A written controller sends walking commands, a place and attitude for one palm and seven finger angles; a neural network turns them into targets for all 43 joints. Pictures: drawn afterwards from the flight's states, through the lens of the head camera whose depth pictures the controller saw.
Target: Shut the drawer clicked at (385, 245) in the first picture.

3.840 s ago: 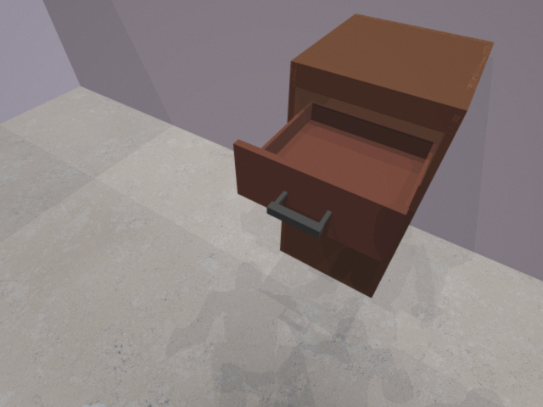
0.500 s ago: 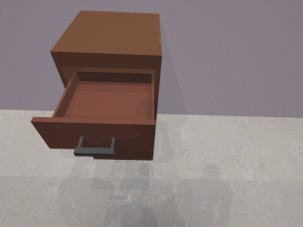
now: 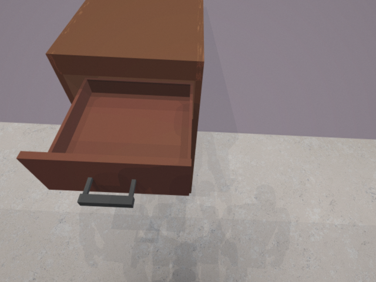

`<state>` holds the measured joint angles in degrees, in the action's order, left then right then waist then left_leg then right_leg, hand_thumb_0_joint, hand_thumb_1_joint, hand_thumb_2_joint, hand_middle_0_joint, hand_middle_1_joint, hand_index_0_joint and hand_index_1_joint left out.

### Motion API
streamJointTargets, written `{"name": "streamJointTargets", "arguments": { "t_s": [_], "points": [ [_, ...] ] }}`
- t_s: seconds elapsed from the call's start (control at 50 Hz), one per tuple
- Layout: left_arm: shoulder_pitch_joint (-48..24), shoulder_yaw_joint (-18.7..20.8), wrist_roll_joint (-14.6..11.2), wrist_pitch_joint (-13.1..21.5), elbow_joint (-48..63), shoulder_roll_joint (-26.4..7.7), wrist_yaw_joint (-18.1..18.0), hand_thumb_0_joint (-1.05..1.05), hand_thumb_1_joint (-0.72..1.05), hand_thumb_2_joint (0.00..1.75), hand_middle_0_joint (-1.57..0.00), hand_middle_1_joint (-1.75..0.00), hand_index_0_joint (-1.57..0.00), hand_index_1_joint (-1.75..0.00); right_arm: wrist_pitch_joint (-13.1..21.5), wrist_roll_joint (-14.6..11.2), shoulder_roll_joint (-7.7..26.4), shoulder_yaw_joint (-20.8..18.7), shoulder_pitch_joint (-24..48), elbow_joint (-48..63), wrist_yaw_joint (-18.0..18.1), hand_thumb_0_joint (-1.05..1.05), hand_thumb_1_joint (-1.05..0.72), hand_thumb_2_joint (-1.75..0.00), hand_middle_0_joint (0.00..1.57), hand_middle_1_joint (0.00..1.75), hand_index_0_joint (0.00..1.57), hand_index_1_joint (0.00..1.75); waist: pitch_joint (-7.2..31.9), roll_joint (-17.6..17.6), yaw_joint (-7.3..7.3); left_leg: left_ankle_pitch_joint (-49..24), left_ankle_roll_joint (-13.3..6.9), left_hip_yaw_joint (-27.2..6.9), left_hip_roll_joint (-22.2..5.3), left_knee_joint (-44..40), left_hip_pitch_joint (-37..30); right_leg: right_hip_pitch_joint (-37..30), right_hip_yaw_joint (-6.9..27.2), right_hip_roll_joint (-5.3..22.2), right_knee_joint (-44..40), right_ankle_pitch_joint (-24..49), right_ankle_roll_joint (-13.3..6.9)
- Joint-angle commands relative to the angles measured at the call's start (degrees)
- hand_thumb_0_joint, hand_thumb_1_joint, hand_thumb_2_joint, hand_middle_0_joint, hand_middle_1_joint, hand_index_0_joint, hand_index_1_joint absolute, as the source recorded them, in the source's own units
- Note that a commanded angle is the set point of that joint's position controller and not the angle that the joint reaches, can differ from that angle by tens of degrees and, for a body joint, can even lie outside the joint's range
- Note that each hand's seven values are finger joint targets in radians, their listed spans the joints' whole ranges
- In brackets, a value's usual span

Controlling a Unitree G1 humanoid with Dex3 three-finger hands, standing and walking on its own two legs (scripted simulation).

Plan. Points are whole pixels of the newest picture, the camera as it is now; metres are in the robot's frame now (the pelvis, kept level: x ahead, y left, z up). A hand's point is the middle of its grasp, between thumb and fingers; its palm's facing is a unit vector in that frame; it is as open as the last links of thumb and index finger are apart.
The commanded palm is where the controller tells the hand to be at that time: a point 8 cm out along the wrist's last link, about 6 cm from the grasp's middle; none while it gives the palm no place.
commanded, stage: come to a stop and stand still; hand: left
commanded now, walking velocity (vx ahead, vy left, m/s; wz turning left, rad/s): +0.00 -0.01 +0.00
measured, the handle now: (109, 191) +0.31 +0.22 -0.05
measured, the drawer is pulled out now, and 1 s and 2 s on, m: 0.30 0.30 0.29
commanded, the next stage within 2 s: look again from close up in 0.48 s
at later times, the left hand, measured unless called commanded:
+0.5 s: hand out of the picture +0.06 +0.16 -0.16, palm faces +0.02 -0.98 -0.21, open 7.4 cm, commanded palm none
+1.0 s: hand out of the picture -0.02 +0.19 -0.17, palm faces +0.01 -0.98 -0.17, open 7.4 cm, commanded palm none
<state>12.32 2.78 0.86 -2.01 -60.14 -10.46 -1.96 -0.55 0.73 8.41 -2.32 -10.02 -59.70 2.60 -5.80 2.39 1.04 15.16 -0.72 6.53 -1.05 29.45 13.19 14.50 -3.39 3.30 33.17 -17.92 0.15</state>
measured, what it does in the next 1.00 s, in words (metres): stands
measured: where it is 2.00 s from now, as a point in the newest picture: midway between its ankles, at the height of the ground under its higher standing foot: outside the picture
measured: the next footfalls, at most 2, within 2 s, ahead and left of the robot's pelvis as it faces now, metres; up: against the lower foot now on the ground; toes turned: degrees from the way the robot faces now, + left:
none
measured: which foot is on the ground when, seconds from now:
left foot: down 0.00-1.00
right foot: down 0.00-1.00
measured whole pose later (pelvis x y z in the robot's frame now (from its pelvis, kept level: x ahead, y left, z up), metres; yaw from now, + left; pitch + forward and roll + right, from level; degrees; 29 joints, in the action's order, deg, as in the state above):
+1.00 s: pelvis -0.01 +0.02 +0.01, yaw -1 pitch -1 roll +0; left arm 17.9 -0.4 0.7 0.0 -62.8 -8.6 -2.1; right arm 0.5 0.5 8.1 0.5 -15.3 -64.7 1.2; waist -2.8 0.6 0.0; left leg 14.4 -2.9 4.8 1.2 25.5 9.9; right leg 10.9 -3.0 2.6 25.3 -12.9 1.4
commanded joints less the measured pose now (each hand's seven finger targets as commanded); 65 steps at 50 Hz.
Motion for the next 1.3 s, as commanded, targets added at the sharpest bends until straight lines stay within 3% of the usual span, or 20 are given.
{"name": "streamJointTargets", "arguments": {
  "t_s": [0.0, 0.02, 0.04, 0.06, 0.08, 0.1, 0.14, 0.2, 0.24, 0.3, 0.34, 0.48, 0.82, 1.16, 1.18, 1.2, 1.22, 1.24, 1.26, 1.28],
  "points": [
    [6.99, 0.73, 0.71, 0.75, 1.81, -4.41, -0.30, 0.00, 0.90, 0.90, -0.20, -0.30, -0.20, -0.30, -0.18, 0.08, 8.46, -2.32, -1.44, 2.78, 0.18, 0.00, -0.90, -0.90, 0.20, 0.30, 0.20, 0.30, 8.18, -5.61, 0.36, -26.58, -3.79, -8.13, -10.12, -1.90, -2.00, -3.20, 3.58, 1.54, -4.49, 15.98, -0.61],
    [6.04, 0.80, 0.87, 1.09, 2.01, -5.58, -0.28, 0.00, 0.90, 0.90, -0.20, -0.30, -0.20, -0.30, -0.35, -0.08, 7.16, -2.18, -1.24, 3.10, -0.10, 0.00, -0.90, -0.90, 0.20, 0.30, 0.20, 0.30, 8.35, 0.42, -0.23, -17.08, -1.23, -5.40, -6.68, 0.94, -0.66, -3.37, 7.90, 4.64, -7.48, 21.57, -1.94],
    [4.21, -0.92, 0.66, 1.72, 6.83, -11.46, -0.51, 0.00, 0.90, 0.90, -0.20, -0.30, -0.20, -0.30, 0.69, 0.69, 10.46, -1.23, -3.13, 7.32, -0.45, 0.00, -0.90, -0.90, 0.20, 0.30, 0.20, 0.30, 6.73, -5.08, -2.42, -16.09, -0.79, -8.36, -5.46, -5.37, -4.66, -2.05, 5.00, 1.47, -2.28, 12.10, -1.83],
    [3.70, -0.38, 0.59, 0.81, 9.01, -7.35, -0.63, 0.00, 0.90, 0.90, -0.20, -0.30, -0.20, -0.30, 1.05, 0.89, 10.82, -2.88, -1.94, 8.18, -0.41, 0.00, -0.90, -0.90, 0.20, 0.30, 0.20, 0.30, 12.17, -8.79, -1.53, -10.47, -2.03, -10.66, -9.98, -3.85, -3.89, 2.67, 3.35, 0.72, -1.29, -0.42, -1.16],
    [3.96, -0.64, 0.71, 0.73, 10.03, -7.40, -0.42, 0.00, 0.90, 0.90, -0.20, -0.30, -0.20, -0.30, 0.34, 0.75, 11.25, -2.82, -0.07, 9.72, -0.39, 0.00, -0.90, -0.90, 0.20, 0.30, 0.20, 0.30, 11.65, -9.23, -0.88, -6.72, -2.70, -10.79, -9.67, -2.93, -1.02, 2.13, 3.62, 0.36, -2.78, 0.66, -1.59],
    [5.15, -0.45, 0.85, 1.01, 10.52, -7.53, -0.32, 0.00, 0.90, 0.90, -0.20, -0.30, -0.20, -0.30, -0.23, 0.66, 9.70, -2.72, 0.81, 10.90, -0.53, 0.00, -0.90, -0.90, 0.20, 0.30, 0.20, 0.30, 8.72, -2.43, -0.13, 0.15, -1.73, -8.46, -6.87, 0.84, 4.08, 2.11, 6.44, 2.20, -7.40, -0.40, -2.06],
    [4.25, -0.31, 0.97, 1.96, 11.52, -10.32, -0.88, 0.00, 0.90, 0.90, -0.20, -0.30, -0.20, -0.30, -0.90, 0.92, 6.33, -1.38, -1.78, 11.64, -1.43, 0.00, -0.90, -0.90, 0.20, 0.30, 0.20, 0.30, 4.99, 13.87, -1.22, 7.07, 0.49, -3.93, -0.44, 10.71, 8.98, 2.34, 18.14, 10.67, -16.06, -1.21, -5.90],
    [1.81, 0.15, 0.96, 2.84, 12.52, -10.31, -1.03, 0.00, 0.90, 0.90, -0.20, -0.30, -0.20, -0.30, -0.52, 0.34, 6.01, -1.44, -2.30, 11.47, -1.94, 0.00, -0.90, -0.90, 0.20, 0.30, 0.20, 0.30, 4.36, 4.35, -2.61, 6.71, 0.05, -6.07, -1.23, 12.84, 7.42, 4.13, 14.94, 11.19, -13.85, 6.25, -8.29],
    [1.44, -0.33, 0.87, 2.87, 12.71, -9.77, -1.05, 0.00, 0.90, 0.90, -0.20, -0.30, -0.20, -0.30, 0.08, 0.37, 5.21, -0.69, -4.69, 10.19, -2.05, 0.00, -0.90, -0.90, 0.20, 0.30, 0.20, 0.30, 6.29, 3.79, -3.06, 0.46, -0.01, -4.54, -0.57, 4.60, 2.76, 1.33, 10.28, 8.64, -10.06, 13.97, -6.57],
    [2.43, -0.57, 0.13, 2.78, 11.86, -8.83, -0.96, 0.00, 0.90, 0.90, -0.20, -0.30, -0.20, -0.30, 0.49, 0.52, 6.97, -0.33, -4.52, 9.20, -1.69, 0.00, -0.90, -0.90, 0.20, 0.30, 0.20, 0.30, 4.97, 1.28, -1.95, -6.27, -0.72, -7.07, -2.84, 1.32, 0.50, 2.42, 7.60, 5.52, -10.26, 9.14, -3.31],
    [2.75, -0.86, 0.19, 2.49, 11.12, -8.99, -0.72, 0.00, 0.90, 0.90, -0.20, -0.30, -0.20, -0.30, 0.67, 0.57, 7.18, 0.15, -4.01, 8.06, -1.75, 0.00, -0.90, -0.90, 0.20, 0.30, 0.20, 0.30, 4.61, -3.67, -1.17, -9.97, -0.79, -7.57, -3.58, -0.44, 0.74, 0.09, 6.12, 4.24, -8.88, 11.02, -2.44],
    [2.77, -1.23, -0.12, 2.54, 8.52, -8.03, -0.39, 0.00, 0.90, 0.90, -0.20, -0.30, -0.20, -0.30, 0.64, 0.61, 7.32, 0.87, -4.94, 4.93, -1.74, 0.00, -0.90, -0.90, 0.20, 0.30, 0.20, 0.30, 3.45, -2.27, -1.08, -2.33, -0.69, -8.48, -3.60, -4.28, 2.62, -1.05, 6.26, 3.91, -12.73, 1.31, -2.15],
    [7.48, -2.21, -0.11, 2.90, 1.06, -3.93, -0.48, 0.00, 0.90, 0.90, -0.20, -0.30, -0.20, -0.30, 1.47, -0.10, 6.55, 1.32, -7.96, -2.14, -1.27, 0.00, -0.90, -0.90, 0.20, 0.30, 0.20, 0.30, 2.86, -2.52, -0.99, -3.41, -1.55, -9.67, -5.10, -10.18, 0.18, -3.11, 4.39, 2.72, -11.54, 7.32, -1.04],
    [10.74, -2.50, 0.16, 2.76, -2.73, -1.37, -0.86, 0.00, 0.90, 0.90, -0.20, -0.30, -0.20, -0.30, 2.13, -0.40, 5.71, 1.56, -8.98, -4.61, -0.71, 0.00, -0.90, -0.90, 0.20, 0.30, 0.20, 0.30, 1.66, -3.07, -0.95, -8.75, -1.92, -9.82, -5.67, -12.54, -2.88, -3.40, 3.57, 2.97, -10.74, 10.29, -0.16],
    [12.07, -2.86, 0.73, 3.61, -4.22, -4.05, -2.68, 0.00, 0.90, 0.90, -0.20, -0.30, -0.20, -0.30, 2.72, -0.98, 7.70, 1.82, -4.63, 0.29, -1.21, 0.00, -0.90, -0.90, 0.20, 0.30, 0.20, 0.30, -0.27, -0.42, 0.41, -17.64, -0.56, -8.53, -6.53, -2.15, 2.02, -2.21, 5.02, 4.48, -11.07, 17.41, -0.57],
    [-29.54, 1.13, -10.54, 15.11, 87.55, -13.36, -2.88, 0.00, 0.90, 0.90, -0.22, -0.32, -0.22, -0.32, 10.44, -2.74, 16.61, 0.56, -7.61, 21.52, 0.82, 0.00, -0.90, -0.90, 0.20, 0.30, 0.20, 0.30, 28.73, -12.73, -7.85, -17.71, 2.04, -9.39, -1.06, -7.27, -15.90, -4.43, -0.58, -2.21, -4.30, 15.10, -1.17],
    [-7.45, -0.70, -6.06, 11.41, 73.56, -8.70, -5.98, 0.00, 0.90, 0.90, -0.24, -0.34, -0.24, -0.34, 16.20, -2.92, 11.27, 2.51, -2.45, 17.91, 2.09, 0.00, -0.90, -0.90, 0.20, 0.30, 0.20, 0.30, 28.27, -17.03, -2.18, -19.76, 3.01, -9.65, -3.70, -9.17, -15.74, 0.03, -0.71, -2.91, 1.23, 3.27, -2.31],
    [9.96, -5.92, -7.40, 3.54, 64.00, 1.23, -8.16, 0.00, 0.90, 0.90, -0.26, -0.37, -0.26, -0.37, 18.44, -3.80, 9.02, 1.20, -3.17, 18.11, 1.52, 0.00, -0.90, -0.90, 0.20, 0.30, 0.20, 0.30, 15.45, -13.50, -3.10, -12.90, 5.07, -12.36, -4.17, -12.94, -5.70, 7.04, -2.09, -2.82, 4.74, -4.44, -1.19],
    [10.10, -12.17, -8.66, 2.68, 65.05, 8.91, -7.53, 0.00, 0.90, 0.90, -0.28, -0.39, -0.28, -0.39, 19.72, -4.11, 10.05, 1.58, -5.05, 16.93, 1.07, 0.00, -0.90, -0.90, 0.20, 0.30, 0.20, 0.30, 8.15, -10.37, -3.70, -6.24, 3.60, -12.04, -2.74, -11.27, -1.14, 8.79, -1.56, -2.58, 3.88, -2.15, -1.23],
    [10.60, -13.22, -9.74, 4.86, 70.04, 9.10, -6.67, 0.00, 0.90, 0.90, -0.30, -0.41, -0.30, -0.41, 21.34, -4.05, 11.29, 0.79, -3.92, 20.04, 1.06, 0.00, -0.90, -0.90, 0.20, 0.30, 0.20, 0.30, 5.49, -9.21, -3.41, -3.03, 2.41, -12.11, -2.21, -8.12, 1.64, 8.87, -2.18, -2.42, 1.58, -1.29, -1.21]
  ]
}}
